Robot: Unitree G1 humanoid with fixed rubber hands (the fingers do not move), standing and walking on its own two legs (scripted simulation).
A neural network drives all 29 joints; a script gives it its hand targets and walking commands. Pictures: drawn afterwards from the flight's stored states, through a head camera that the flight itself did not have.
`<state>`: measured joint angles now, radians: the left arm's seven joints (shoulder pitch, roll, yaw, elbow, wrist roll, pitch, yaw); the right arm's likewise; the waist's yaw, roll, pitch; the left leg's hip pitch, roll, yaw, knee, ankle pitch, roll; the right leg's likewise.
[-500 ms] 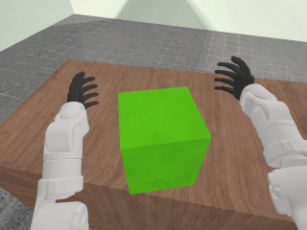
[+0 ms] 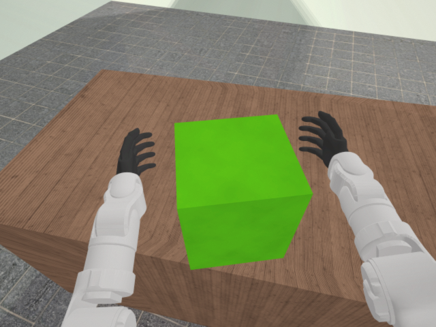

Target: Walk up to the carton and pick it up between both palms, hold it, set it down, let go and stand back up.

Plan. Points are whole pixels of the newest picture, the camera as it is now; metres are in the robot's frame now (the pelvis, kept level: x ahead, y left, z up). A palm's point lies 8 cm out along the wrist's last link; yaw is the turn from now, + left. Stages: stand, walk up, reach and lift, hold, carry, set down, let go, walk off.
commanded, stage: reach and lift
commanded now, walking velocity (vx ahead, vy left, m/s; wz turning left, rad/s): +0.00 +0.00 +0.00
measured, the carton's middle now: (232, 194) +0.39 +0.04 +0.01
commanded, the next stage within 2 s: none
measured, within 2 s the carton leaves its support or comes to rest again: neither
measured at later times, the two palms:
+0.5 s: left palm (143, 182) +0.35 +0.21 +0.07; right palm (318, 159) +0.45 -0.12 +0.09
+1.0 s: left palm (153, 181) +0.35 +0.19 +0.08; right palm (308, 163) +0.44 -0.10 +0.08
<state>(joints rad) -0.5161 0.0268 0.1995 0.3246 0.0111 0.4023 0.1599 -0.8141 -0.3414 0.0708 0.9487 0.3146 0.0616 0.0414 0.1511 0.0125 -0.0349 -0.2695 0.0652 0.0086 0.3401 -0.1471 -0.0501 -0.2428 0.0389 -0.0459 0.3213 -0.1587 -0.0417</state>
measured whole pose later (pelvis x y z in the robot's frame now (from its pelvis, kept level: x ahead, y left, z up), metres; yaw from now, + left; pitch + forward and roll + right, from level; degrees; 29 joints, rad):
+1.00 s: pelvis +0.00 +0.00 +0.00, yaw +0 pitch +6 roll -1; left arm -0.54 -0.12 0.28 0.56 0.17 0.09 0.20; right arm -0.84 -0.16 0.00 1.12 0.17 -0.11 -0.06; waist 0.14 0.01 -0.05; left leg -0.32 0.07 0.00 0.36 -0.16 -0.05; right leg -0.27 0.05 -0.05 0.31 -0.15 -0.05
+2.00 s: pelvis +0.01 +0.00 +0.00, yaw +1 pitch +3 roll +0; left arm -0.48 -0.20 0.40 0.49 0.37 0.10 0.10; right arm -0.75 -0.06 -0.27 1.08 -0.14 -0.18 0.01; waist 0.10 -0.01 -0.04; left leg -0.21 0.06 0.01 0.28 -0.13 -0.04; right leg -0.17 0.03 -0.05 0.25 -0.14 -0.04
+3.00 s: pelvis -0.01 +0.02 +0.00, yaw +2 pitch -5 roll +0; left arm -0.59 -0.08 0.29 0.34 0.33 0.45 0.05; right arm -0.77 -0.07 -0.11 0.88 0.06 0.09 -0.11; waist -0.02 -0.05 0.00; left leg -0.07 0.02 -0.01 0.29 -0.13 -0.02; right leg -0.03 0.00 -0.07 0.26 -0.15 -0.01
